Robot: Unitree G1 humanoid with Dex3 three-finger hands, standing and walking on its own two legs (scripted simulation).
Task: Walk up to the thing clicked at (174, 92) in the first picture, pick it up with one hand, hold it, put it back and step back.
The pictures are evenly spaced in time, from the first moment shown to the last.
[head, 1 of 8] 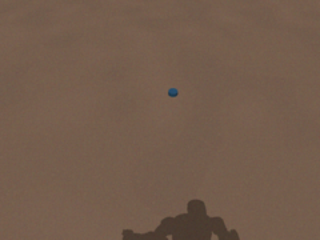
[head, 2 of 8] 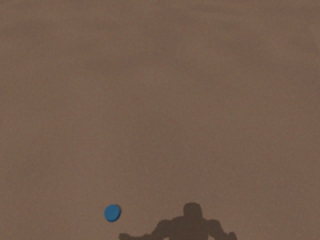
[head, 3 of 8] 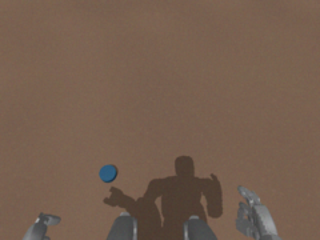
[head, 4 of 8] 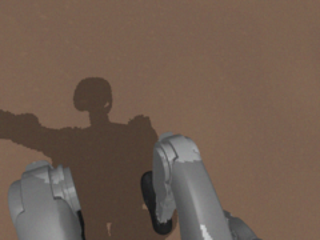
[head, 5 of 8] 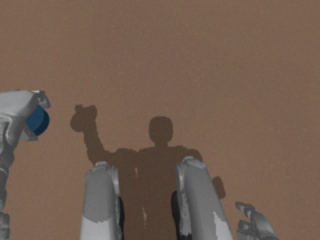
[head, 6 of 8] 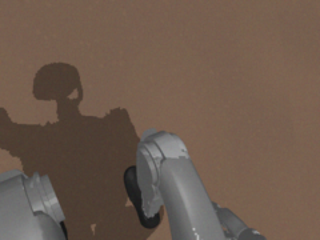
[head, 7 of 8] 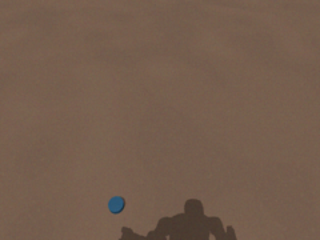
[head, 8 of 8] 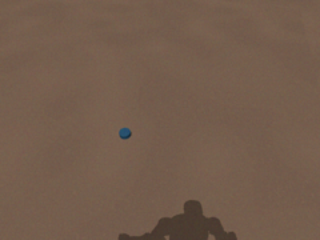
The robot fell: no
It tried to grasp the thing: yes
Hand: left
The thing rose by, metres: 0.69
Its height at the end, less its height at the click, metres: +0.00
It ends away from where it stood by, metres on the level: 0.02
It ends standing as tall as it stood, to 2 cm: yes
